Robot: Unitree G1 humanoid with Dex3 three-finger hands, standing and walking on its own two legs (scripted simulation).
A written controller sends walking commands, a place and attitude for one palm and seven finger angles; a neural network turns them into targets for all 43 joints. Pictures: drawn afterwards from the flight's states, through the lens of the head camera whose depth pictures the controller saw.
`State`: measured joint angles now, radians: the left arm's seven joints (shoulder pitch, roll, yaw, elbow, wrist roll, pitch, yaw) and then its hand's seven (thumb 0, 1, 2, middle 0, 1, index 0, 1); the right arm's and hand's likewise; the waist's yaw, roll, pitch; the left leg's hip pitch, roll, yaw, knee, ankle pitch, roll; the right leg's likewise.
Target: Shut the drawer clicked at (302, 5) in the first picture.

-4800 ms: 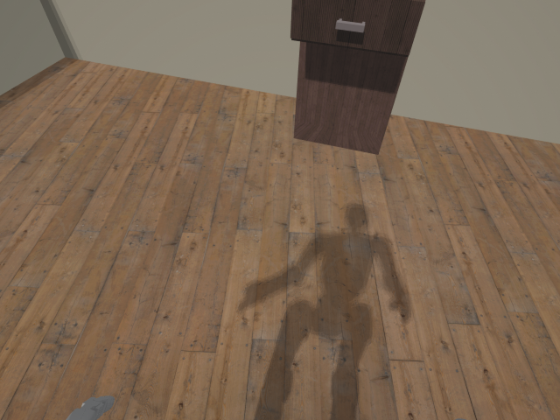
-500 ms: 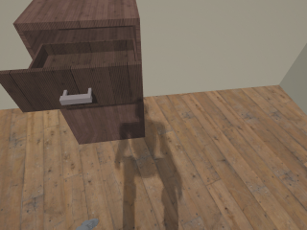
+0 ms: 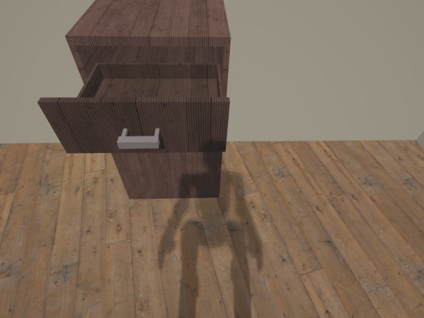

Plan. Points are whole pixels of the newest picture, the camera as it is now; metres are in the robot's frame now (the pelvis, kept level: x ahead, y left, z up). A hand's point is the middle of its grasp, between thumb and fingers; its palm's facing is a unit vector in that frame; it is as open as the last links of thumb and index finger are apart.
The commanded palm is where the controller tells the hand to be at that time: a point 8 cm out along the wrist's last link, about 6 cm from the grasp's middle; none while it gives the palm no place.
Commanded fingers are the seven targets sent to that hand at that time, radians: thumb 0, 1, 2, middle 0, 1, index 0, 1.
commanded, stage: take the last steps up to it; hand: left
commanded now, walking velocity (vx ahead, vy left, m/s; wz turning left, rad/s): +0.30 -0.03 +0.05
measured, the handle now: (140, 137) +0.54 +0.22 +0.01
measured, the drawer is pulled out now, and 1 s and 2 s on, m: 0.30 0.30 0.30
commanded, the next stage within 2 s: come to a stop and stand still in 0.82 s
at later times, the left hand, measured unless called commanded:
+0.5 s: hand out of the picture +0.01 +0.10 -0.17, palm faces +0.18 -0.98 -0.12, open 7.4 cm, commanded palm none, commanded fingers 0.00 0.90 0.90 -0.20 -0.30 -0.20 -0.30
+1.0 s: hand (140, 248) +0.31 +0.20 -0.17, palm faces +0.05 -0.98 -0.21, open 7.4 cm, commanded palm none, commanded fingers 0.00 0.90 0.90 -0.20 -0.30 -0.20 -0.30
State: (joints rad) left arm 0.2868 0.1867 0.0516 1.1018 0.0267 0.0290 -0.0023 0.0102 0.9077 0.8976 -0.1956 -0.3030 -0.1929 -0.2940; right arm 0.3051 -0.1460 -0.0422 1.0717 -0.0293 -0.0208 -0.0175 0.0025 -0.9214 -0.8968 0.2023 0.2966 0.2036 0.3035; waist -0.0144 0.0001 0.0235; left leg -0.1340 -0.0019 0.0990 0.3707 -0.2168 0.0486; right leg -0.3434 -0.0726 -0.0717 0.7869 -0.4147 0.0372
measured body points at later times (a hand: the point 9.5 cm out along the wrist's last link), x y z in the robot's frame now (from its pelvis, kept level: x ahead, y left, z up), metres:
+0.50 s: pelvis +0.10 -0.02 +0.00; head +0.12 -0.02 +0.45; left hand +0.00 +0.15 -0.16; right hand +0.19 -0.25 -0.16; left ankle +0.19 +0.12 -0.71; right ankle +0.04 -0.13 -0.75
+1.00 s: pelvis +0.23 +0.01 +0.00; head +0.24 +0.01 +0.45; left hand +0.31 +0.25 -0.15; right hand +0.22 -0.21 -0.16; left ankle +0.21 +0.11 -0.75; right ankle +0.28 -0.13 -0.71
